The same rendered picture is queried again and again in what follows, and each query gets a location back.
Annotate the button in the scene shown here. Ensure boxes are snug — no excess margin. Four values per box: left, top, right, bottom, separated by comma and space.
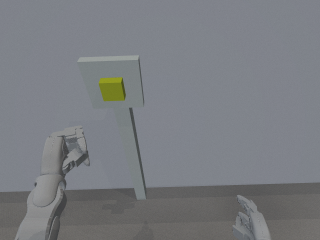
98, 77, 126, 101

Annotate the panel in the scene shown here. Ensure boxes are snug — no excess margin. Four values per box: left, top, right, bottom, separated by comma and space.
77, 55, 147, 200

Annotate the right robot hand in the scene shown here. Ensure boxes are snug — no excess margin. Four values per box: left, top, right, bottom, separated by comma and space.
232, 195, 272, 240

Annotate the left robot hand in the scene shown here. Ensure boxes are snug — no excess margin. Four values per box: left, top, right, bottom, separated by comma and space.
40, 125, 90, 178

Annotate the robot left forearm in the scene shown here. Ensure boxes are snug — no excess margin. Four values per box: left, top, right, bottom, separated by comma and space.
14, 173, 67, 240

